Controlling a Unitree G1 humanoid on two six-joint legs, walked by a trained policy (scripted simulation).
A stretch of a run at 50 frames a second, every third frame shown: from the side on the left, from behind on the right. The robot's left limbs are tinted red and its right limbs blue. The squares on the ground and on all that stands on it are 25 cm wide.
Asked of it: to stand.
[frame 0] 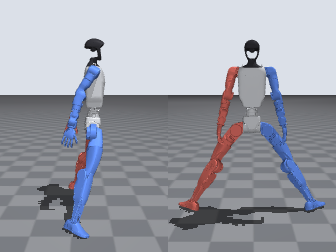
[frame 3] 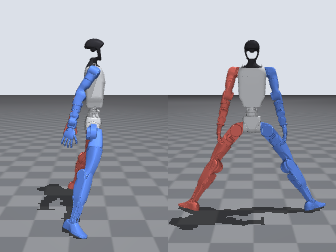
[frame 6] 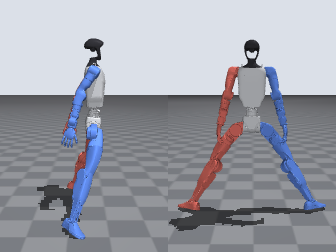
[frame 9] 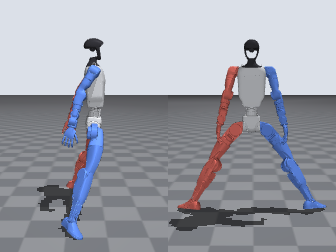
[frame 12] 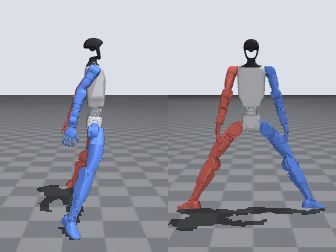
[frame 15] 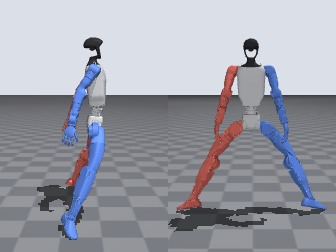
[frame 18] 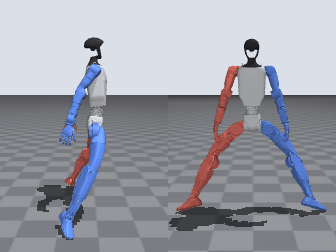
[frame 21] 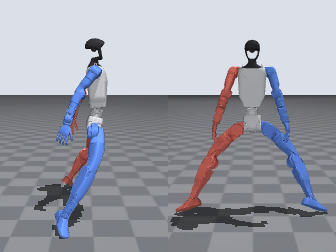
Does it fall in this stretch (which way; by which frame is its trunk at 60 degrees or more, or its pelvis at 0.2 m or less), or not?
no
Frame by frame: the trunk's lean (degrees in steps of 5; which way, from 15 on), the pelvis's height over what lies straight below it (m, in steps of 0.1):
0: 0, 0.7
3: 0, 0.7
6: 0, 0.7
9: 0, 0.7
12: 5, 0.7
15: 5, 0.7
18: 5, 0.7
21: 5, 0.7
